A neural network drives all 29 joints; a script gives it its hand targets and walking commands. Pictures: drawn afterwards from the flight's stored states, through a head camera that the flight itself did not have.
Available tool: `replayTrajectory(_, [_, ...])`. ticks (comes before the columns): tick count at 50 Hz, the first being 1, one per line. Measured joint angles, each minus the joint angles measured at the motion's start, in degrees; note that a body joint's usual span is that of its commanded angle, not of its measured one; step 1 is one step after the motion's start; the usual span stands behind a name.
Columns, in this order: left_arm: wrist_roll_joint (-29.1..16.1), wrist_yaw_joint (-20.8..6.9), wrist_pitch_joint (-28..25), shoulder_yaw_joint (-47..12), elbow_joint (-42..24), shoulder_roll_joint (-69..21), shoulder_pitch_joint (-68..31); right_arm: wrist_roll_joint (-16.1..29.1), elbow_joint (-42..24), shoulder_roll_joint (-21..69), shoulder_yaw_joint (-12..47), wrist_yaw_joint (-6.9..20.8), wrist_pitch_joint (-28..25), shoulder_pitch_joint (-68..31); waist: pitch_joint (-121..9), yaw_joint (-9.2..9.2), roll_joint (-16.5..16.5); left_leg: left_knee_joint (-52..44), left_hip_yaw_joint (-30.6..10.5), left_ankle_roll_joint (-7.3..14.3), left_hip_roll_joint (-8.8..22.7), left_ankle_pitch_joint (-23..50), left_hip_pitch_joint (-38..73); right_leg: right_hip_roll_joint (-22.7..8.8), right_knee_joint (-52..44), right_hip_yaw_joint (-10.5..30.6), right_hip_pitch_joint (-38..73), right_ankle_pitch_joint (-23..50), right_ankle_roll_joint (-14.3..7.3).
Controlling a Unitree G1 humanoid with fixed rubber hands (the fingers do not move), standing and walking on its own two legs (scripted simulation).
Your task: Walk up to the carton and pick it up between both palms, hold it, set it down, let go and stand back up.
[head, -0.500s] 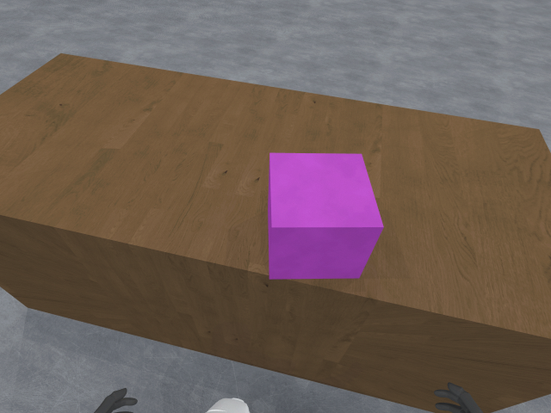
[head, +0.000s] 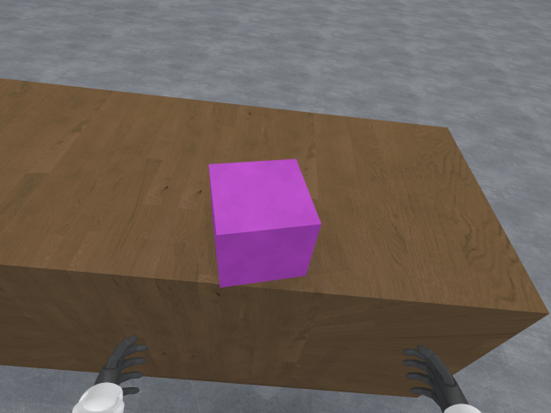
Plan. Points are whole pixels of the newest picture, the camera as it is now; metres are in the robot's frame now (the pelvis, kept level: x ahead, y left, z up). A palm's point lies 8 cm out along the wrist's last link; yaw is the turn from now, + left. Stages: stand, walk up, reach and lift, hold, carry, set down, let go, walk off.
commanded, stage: reach and lift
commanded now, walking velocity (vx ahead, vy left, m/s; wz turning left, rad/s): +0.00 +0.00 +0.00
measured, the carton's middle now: (258, 221) +0.45 +0.06 -0.02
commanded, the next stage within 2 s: none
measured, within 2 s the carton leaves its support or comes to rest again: neither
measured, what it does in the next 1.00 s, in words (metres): stands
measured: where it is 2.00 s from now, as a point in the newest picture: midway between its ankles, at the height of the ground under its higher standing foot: outside the picture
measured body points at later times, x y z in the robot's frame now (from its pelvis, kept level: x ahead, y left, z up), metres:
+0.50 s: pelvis +0.02 +0.02 +0.01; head +0.01 +0.03 +0.46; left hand +0.19 +0.25 -0.05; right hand +0.20 -0.20 -0.05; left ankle +0.05 +0.16 -0.73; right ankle -0.01 -0.05 -0.73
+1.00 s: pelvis +0.04 +0.02 +0.02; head +0.01 +0.03 +0.46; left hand +0.22 +0.21 -0.02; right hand +0.22 -0.20 -0.02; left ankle +0.05 +0.16 -0.73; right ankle -0.01 -0.05 -0.73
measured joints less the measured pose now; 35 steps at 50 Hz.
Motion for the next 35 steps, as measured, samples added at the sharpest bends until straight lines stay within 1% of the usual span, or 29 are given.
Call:
replayTrajectory(6, [0.1,0.7,-1.6,0.7,0.8,-1.9,0.4,0.6,-8.0,-0.6,-0.3,0.4,3.1,3.7,-0.6,2.17,-0.3,-3.3,1.8,1.1,0.5,1.1,2.4,0.7,-2.7,1.7,1.3,1.6,-0.1])
replayTrajectory(10, [0.0,1.7,-3.4,0.3,-1.1,-2.1,2.1,1.2,-9.9,1.4,-0.6,1.0,3.8,3.9,-0.3,3.07,0.1,-5.0,2.1,0.4,0.7,1.9,3.1,0.9,-4.3,2.1,1.9,2.4,-0.1])
replayTrajectory(14, [-1.0,2.4,-6.5,-1.0,-3.1,-2.3,4.7,1.7,-10.5,2.7,-0.5,1.4,2.7,4.1,-0.6,3.09,1.4,-6.3,2.2,0.2,0.7,2.4,3.5,1.0,-6.4,2.1,2.6,3.3,0.3])
replayTrajectory(19, [-3.1,3.0,-12.0,-2.9,-2.6,-2.9,6.0,1.0,-9.9,3.4,-1.3,1.9,0.4,4.2,-1.1,2.79,3.4,-7.6,2.3,0.5,0.3,2.6,3.9,0.7,-8.5,2.2,3.3,4.1,0.9])
replayTrajectory(23, [-3.9,3.6,-15.8,-4.1,-2.5,-4.0,6.4,1.7,-9.4,2.9,-1.5,2.3,-1.4,4.5,-1.7,2.66,4.4,-8.7,2.6,0.8,0.1,2.7,4.4,0.6,-10.3,2.5,4.1,4.7,1.3])
replayTrajectory(28, [-3.3,4.3,-19.8,-4.7,-2.7,-5.8,7.2,4.3,-8.7,1.5,-0.5,2.9,-4.2,5.3,-2.6,2.61,4.6,-9.9,3.0,1.0,0.1,2.6,5.4,0.7,-12.5,2.9,5.4,5.3,1.6])
replayTrajectory(35, [-1.0,5.5,-24.3,-5.0,-3.6,-8.3,8.9,9.4,-8.0,0.1,2.1,3.6,-8.2,6.5,-3.5,2.83,3.5,-10.7,3.4,0.9,0.2,2.0,7.0,0.9,-14.3,3.3,7.3,5.4,1.5])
